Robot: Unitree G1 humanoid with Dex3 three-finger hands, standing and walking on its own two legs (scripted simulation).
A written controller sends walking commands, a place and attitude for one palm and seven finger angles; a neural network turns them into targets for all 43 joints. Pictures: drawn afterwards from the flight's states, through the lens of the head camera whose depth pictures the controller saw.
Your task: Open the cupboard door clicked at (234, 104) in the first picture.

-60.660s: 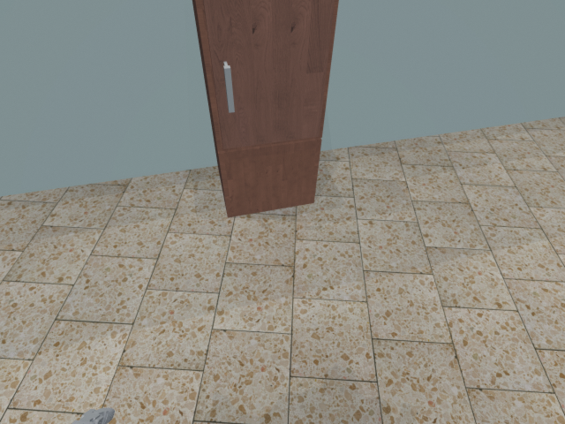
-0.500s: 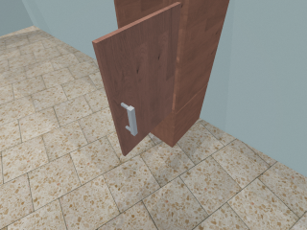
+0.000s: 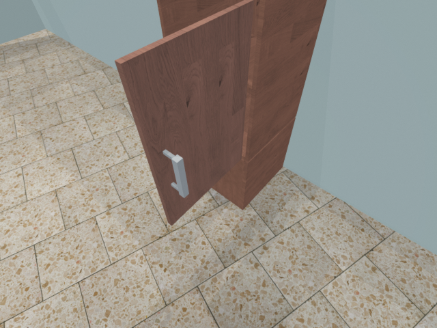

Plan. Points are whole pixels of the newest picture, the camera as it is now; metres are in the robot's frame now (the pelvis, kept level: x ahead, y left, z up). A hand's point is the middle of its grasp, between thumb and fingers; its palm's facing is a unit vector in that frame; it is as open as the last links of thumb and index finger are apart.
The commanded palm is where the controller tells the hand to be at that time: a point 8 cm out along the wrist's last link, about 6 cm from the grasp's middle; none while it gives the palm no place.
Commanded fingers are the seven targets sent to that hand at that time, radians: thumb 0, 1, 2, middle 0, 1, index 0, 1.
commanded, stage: look to check the result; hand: left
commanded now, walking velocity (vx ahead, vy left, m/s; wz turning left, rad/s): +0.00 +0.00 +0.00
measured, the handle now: (175, 174) +0.50 +0.15 -0.08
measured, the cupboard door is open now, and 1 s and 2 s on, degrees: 91 91 91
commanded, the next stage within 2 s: stand and wait in 0.36 s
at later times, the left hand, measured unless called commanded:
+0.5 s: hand out of the picture -0.01 +0.15 -0.18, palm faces +0.05 -0.98 -0.20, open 7.3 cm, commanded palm none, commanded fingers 0.00 0.90 0.90 -0.20 -0.30 -0.20 -0.30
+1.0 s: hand out of the picture +0.00 +0.16 -0.18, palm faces +0.04 -0.98 -0.21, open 7.3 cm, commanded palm none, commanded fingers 0.00 0.90 0.90 -0.20 -0.30 -0.20 -0.30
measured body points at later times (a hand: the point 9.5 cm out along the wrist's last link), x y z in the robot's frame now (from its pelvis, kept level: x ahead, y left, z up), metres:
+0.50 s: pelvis +0.02 -0.02 +0.00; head +0.03 -0.02 +0.45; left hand -0.01 +0.20 -0.16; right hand +0.01 -0.23 -0.17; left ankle +0.03 +0.13 -0.74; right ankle -0.07 -0.06 -0.74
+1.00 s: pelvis +0.02 -0.01 +0.00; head +0.04 -0.02 +0.45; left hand +0.00 +0.21 -0.16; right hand +0.00 -0.22 -0.17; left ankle +0.03 +0.13 -0.74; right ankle -0.07 -0.06 -0.74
